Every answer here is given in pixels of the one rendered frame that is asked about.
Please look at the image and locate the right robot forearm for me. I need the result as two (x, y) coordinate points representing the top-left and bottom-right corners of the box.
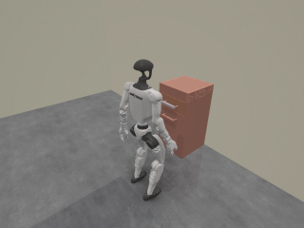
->
(156, 118), (172, 144)

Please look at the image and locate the drawer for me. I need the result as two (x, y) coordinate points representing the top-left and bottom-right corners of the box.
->
(161, 92), (186, 116)

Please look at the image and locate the right robot hand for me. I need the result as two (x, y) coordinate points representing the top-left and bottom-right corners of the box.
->
(166, 140), (178, 156)

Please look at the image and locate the handle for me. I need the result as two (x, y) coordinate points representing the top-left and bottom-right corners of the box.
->
(161, 101), (178, 109)
(161, 113), (175, 123)

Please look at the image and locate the right robot foot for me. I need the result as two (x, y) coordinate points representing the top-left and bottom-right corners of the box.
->
(142, 187), (162, 201)

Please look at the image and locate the left robot shin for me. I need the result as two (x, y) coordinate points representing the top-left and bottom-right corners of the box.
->
(134, 148), (146, 178)

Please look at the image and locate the left robot hand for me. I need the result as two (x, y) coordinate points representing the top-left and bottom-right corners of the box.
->
(119, 126), (128, 142)

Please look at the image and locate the robot left upper arm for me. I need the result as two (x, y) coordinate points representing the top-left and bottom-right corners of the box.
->
(120, 82), (135, 112)

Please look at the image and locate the cabinet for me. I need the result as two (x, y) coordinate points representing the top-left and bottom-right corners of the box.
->
(159, 75), (214, 159)

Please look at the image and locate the left robot forearm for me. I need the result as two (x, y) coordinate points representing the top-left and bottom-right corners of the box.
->
(119, 108), (127, 128)

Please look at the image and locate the robot right upper arm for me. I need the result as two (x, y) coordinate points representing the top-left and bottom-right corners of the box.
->
(149, 89), (162, 126)

